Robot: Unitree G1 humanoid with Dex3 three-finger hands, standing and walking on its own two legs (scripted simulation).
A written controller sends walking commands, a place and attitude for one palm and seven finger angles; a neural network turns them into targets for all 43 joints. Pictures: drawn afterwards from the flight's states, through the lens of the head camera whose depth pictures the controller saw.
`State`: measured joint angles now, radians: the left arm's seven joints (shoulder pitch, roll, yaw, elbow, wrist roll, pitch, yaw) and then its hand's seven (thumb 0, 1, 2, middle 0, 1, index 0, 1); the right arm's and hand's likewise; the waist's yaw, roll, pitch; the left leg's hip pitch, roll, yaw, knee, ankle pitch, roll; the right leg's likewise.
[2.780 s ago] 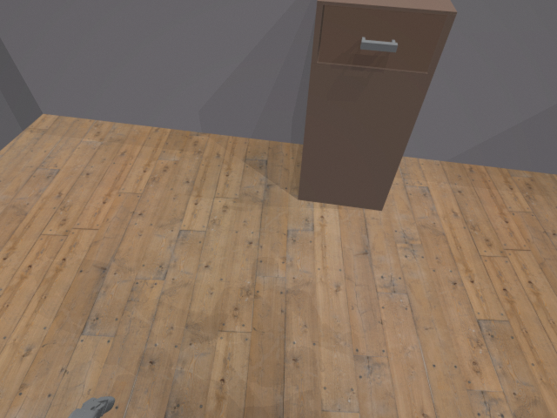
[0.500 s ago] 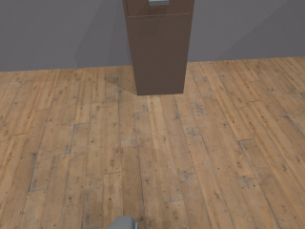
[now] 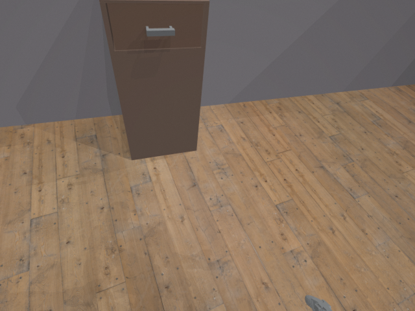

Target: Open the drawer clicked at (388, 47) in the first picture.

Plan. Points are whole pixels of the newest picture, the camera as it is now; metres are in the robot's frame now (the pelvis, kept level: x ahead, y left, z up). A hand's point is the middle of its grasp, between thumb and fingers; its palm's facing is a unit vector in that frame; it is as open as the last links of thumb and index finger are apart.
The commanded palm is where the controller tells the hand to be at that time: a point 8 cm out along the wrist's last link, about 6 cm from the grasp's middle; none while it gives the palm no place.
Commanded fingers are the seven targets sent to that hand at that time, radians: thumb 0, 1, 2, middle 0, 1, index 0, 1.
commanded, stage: walk to a spot facing it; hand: left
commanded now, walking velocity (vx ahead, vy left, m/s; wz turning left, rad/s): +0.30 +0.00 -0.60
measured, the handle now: (159, 30) +1.09 +0.33 +0.04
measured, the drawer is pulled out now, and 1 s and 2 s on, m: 0.00 0.00 0.00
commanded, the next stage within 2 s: none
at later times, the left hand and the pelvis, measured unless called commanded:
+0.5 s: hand (175, 231) +0.35 +0.11 -0.18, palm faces -0.39 -0.92 -0.09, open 7.4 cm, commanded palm none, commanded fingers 0.00 0.90 0.90 -0.20 -0.30 -0.20 -0.30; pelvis +0.18 +0.00 -0.01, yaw -19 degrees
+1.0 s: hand (173, 182) +0.51 +0.15 -0.18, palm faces -0.44 -0.87 -0.25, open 7.4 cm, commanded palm none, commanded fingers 0.00 0.90 0.90 -0.20 -0.30 -0.20 -0.30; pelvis +0.39 -0.03 -0.01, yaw -35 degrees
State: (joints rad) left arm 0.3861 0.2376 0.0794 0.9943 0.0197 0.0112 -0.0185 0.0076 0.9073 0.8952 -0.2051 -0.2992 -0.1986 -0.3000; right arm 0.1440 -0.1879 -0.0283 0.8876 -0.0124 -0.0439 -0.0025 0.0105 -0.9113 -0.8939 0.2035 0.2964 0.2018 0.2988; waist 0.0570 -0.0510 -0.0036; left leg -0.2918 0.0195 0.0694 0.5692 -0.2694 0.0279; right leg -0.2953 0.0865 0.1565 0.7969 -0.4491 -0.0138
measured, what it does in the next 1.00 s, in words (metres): walks ahead, turning right: right foot, then left foot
